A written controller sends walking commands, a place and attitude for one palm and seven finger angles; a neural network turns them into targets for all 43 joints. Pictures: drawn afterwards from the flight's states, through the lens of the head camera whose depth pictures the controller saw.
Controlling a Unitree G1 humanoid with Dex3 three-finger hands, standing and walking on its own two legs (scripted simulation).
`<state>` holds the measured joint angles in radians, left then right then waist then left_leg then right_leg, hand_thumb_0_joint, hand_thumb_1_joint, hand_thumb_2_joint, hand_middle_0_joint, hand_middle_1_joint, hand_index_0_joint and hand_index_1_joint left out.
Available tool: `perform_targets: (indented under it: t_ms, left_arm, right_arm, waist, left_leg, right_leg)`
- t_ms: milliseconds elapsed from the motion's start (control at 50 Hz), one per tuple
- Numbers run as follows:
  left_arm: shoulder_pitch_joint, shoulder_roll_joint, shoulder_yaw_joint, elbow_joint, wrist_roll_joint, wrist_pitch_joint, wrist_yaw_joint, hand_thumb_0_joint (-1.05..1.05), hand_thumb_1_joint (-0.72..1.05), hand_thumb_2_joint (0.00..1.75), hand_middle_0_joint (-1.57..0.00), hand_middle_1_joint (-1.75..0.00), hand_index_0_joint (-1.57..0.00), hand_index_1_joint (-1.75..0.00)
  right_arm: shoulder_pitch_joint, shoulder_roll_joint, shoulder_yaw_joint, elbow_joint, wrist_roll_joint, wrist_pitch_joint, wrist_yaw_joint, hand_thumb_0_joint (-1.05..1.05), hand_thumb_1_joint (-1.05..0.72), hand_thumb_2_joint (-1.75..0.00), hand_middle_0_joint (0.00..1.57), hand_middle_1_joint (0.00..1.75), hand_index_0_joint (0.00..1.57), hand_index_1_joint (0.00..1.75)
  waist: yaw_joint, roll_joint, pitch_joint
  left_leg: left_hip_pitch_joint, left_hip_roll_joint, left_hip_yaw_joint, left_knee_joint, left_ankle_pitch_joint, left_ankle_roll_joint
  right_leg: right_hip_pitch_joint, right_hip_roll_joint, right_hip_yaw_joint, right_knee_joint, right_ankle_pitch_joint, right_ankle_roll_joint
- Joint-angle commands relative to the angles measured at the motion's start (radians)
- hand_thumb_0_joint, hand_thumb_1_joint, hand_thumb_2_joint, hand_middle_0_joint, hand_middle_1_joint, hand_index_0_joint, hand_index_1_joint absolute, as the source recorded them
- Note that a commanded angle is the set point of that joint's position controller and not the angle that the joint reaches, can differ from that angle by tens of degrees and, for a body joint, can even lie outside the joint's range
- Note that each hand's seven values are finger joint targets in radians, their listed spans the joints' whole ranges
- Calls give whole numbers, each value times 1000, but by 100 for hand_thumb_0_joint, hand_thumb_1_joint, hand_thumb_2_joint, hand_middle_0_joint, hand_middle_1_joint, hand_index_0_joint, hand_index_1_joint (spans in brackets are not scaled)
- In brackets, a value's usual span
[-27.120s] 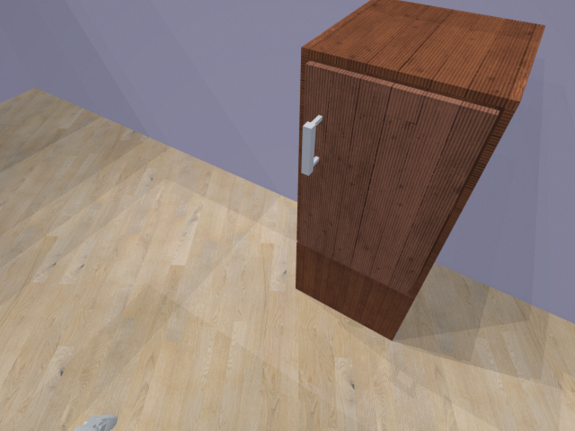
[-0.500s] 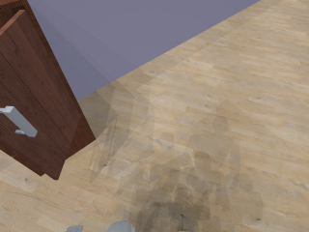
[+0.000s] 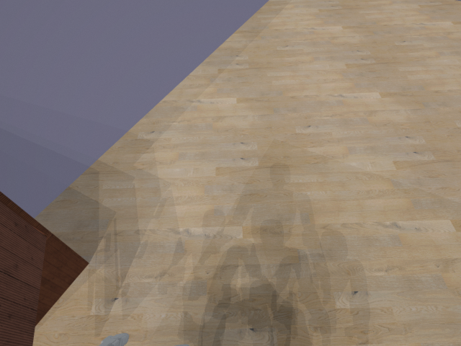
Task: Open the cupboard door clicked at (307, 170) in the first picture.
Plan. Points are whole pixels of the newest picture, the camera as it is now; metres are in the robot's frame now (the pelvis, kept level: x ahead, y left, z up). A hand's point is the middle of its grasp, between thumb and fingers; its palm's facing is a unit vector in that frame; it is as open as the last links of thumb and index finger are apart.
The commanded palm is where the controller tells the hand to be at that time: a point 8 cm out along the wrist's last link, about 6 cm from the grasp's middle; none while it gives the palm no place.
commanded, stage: walk to a spot facing it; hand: left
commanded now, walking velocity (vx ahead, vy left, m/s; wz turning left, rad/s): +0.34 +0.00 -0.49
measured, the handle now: out of the picture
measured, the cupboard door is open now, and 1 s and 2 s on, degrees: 45 45 45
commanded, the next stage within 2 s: turn to face it in 1.36 s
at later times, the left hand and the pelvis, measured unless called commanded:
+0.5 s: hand (153, 275) +0.28 +0.20 -0.16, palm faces -0.21 -0.96 -0.18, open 7.4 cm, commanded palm none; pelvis +0.20 +0.01 +0.01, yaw -16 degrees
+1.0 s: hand (229, 184) +0.52 +0.03 -0.14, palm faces -0.35 -0.91 -0.23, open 7.1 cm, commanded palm none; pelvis +0.39 -0.12 +0.02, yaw -23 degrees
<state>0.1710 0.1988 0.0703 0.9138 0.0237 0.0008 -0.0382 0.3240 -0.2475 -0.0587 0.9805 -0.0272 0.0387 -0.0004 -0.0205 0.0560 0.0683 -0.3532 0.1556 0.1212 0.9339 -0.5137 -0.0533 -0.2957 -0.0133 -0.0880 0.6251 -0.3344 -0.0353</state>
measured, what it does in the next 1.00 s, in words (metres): walks ahead, turning right: left foot, then right foot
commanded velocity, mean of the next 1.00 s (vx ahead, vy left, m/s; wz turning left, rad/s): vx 0.36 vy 0.00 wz -0.27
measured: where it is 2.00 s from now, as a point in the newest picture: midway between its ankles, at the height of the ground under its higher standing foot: (295, 222)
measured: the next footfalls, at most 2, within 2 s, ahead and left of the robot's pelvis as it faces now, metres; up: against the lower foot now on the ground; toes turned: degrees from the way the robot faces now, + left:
left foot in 0.32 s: +0.28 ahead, +0.12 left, +0.00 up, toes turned -4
right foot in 0.76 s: +0.38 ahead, -0.20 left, +0.00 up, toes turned -29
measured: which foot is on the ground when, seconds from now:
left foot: up 0.00-0.30, down 0.32-0.76, up 0.78-1.00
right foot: down 0.00-0.32, up 0.34-0.74, down 0.76-1.00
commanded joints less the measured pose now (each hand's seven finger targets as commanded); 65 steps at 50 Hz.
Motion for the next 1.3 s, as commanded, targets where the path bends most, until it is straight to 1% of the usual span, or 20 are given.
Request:
perform_targets:
  t_ms: [0, 200, 260, 280, 300, 320, 380, 440, 620, 700, 720, 740, 760, 880, 1120, 1180, 1200, 1220, 1240, 1280]
  left_arm:
    - [128, 176, 45, -14, -1, -30, 41, 0, 90, 90, -20, -30, -20, -30]
    - [149, 180, 42, 33, 1, -59, 28, 0, 90, 90, -20, -30, -20, -30]
    - [99, 170, 47, 35, -3, -54, 33, 0, 90, 90, -20, -30, -20, -30]
    - [93, 142, 44, 27, -8, -53, 29, 0, 90, 90, -20, -30, -20, -30]
    - [165, 69, 34, 19, -19, -50, 20, 0, 90, 90, -20, -30, -20, -30]
    - [119, 72, 24, -11, -14, -61, 15, 0, 90, 90, -20, -30, -20, -30]
    - [34, 69, 28, 4, 8, -56, -1, 0, 90, 90, -20, -30, -20, -30]
    - [82, 21, 18, 20, 10, -22, -11, 0, 90, 90, -20, -30, -20, -30]
    - [-125, 6, 0, -41, 9, -15, -16, 0, 90, 90, -20, -30, -20, -30]
    - [18, 56, 11, 12, 8, -31, -7, 0, 90, 90, -20, -30, -20, -30]
    - [188, 107, 25, 68, 10, -44, 2, 0, 90, 90, -20, -30, -20, -30]
    - [350, 227, 60, 115, 12, -55, 19, 0, 90, 90, -20, -30, -20, -30]
    - [376, 281, 63, 126, -13, -52, 32, 0, 90, 90, -20, -30, -20, -30]
    - [124, 75, 3, 89, -7, -79, 43, 0, 90, 90, -20, -30, -20, -30]
    - [238, 95, -7, 170, -4, -97, 52, 0, 90, 90, -20, -30, -20, -30]
    - [219, 112, -1, 176, -8, -94, 54, 0, 90, 90, -20, -30, -20, -30]
    - [215, 102, 0, 163, -12, -90, 51, 0, 90, 90, -20, -30, -20, -30]
    - [286, 45, -7, 144, -23, -86, 42, 0, 90, 90, -20, -30, -20, -30]
    - [221, 42, -14, 104, -19, -99, 37, 0, 90, 90, -20, -30, -20, -30]
    - [128, 30, -8, 97, -7, -82, 38, 0, 90, 90, -20, -30, -20, -30]
  right_arm:
    - [-197, -83, -23, -150, -2, -63, 7, 0, -90, -90, 20, 30, 20, 30]
    - [-231, -32, -16, -169, 8, -85, 18, 0, -90, -90, 20, 30, 20, 30]
    - [-81, -65, -24, -118, 7, -104, 3, 0, -90, -90, 20, 30, 20, 30]
    - [78, -126, -36, -68, 1, -111, -12, 0, -90, -90, 20, 30, 20, 30]
    - [223, -251, -65, -39, -25, -121, -23, 0, -90, -90, 20, 30, 20, 30]
    - [276, -259, -53, -33, -22, -108, -32, 0, -90, -90, 20, 30, 20, 30]
    - [54, -96, -12, -80, -15, -114, -25, 0, -90, -90, 20, 30, 20, 30]
    - [31, -53, 1, -58, -5, -130, -31, 0, -90, -90, 20, 30, 20, 30]
    - [133, -65, -1, 20, -13, -114, -15, 0, -90, -90, 20, 30, 20, 30]
    - [117, -91, -2, 41, -11, -99, -11, 0, -90, -90, 20, 30, 20, 30]
    - [99, -82, 0, 40, -1, -101, -6, 0, -90, -90, 20, 30, 20, 30]
    - [113, -19, 11, 19, 19, -108, 4, 0, -90, -90, 20, 30, 20, 30]
    - [50, -13, 10, -20, 23, -105, 2, 0, -90, -90, 20, 30, 20, 30]
    - [65, 56, 2, 65, 0, -71, 2, 0, -90, -90, 20, 30, 20, 30]
    - [-258, 32, 1, -51, 10, -89, 34, 0, -90, -90, 20, 30, 20, 30]
    - [-75, -7, -10, 6, 2, -99, 16, 0, -90, -90, 20, 30, 20, 30]
    - [88, -65, -23, 52, -6, -102, 5, 0, -90, -90, 20, 30, 20, 30]
    - [208, -182, -49, 76, -25, -107, -8, 0, -90, -90, 20, 30, 20, 30]
    - [265, -211, -48, 83, -11, -95, -13, 0, -90, -90, 20, 30, 20, 30]
    - [82, -130, -33, 34, -2, -97, -19, 0, -90, -90, 20, 30, 20, 30]
  waist:
    - [77, -223, 19]
    - [43, -192, 21]
    - [-40, -128, -31]
    - [-102, -13, -117]
    - [-132, 276, -247]
    - [-137, 236, -244]
    - [-39, 119, -17]
    - [18, 79, -45]
    - [-20, 34, 22]
    - [68, 9, -54]
    - [145, -66, -142]
    - [201, -329, -268]
    - [188, -366, -240]
    - [2, -166, -53]
    - [38, -171, 58]
    - [-64, -112, -18]
    - [-126, -43, -119]
    - [-137, 192, -256]
    - [-140, 190, -270]
    - [-66, 82, -93]
  left_leg:
    - [-386, -8, -106, 162, 126, -9]
    - [-177, -87, -58, -206, 266, -3]
    - [155, -123, -46, -405, 318, 13]
    - [382, -69, -109, -455, 269, 36]
    - [591, 243, -509, -550, 140, 140]
    - [576, 364, -708, -676, 80, 219]
    - [212, 265, -450, -733, 84, 169]
    - [208, 183, -169, -725, 360, 144]
    - [209, 180, 15, -744, 417, 161]
    - [207, 147, 75, -512, 620, 116]
    - [110, 90, 121, -280, 647, 82]
    - [-153, -29, 171, 52, 294, 40]
    - [-330, -104, 53, 296, -102, 30]
    - [-195, 5, -65, 173, 221, 13]
    - [-217, -52, -25, -247, 326, 54]
    - [116, -137, 32, -375, 342, 86]
    - [374, -78, -45, -406, 377, 120]
    - [618, 207, -440, -468, 348, 236]
    - [592, 338, -628, -602, 395, 316]
    - [286, 299, -517, -693, 164, 263]
  right_leg:
    - [225, -271, 438, -417, -85, -179]
    - [178, -201, 323, -375, 178, -157]
    - [55, -144, 283, -225, 235, -111]
    - [-36, -77, 230, -24, 249, -76]
    - [-248, 71, 90, 339, -82, -16]
    - [-363, 81, 132, 573, -245, -18]
    - [-401, -67, 143, 730, -5, -11]
    - [-360, -87, 108, 621, 81, 16]
    - [-226, -74, -7, 104, 157, 10]
    - [72, 1, -73, -35, 119, -32]
    - [323, -14, -25, -86, 101, -62]
    - [592, -274, 338, -191, -1, -147]
    - [595, -431, 650, -342, 134, -223]
    - [129, -237, 182, -398, 345, -136]
    - [290, -262, 136, -396, 511, -128]
    - [218, -214, 56, -142, 753, -86]
    - [75, -162, 26, 75, 638, -48]
    - [-189, -22, -36, 414, 201, 1]
    - [-279, 36, 40, 656, -209, -11]
    - [-365, -62, 115, 790, -89, -9]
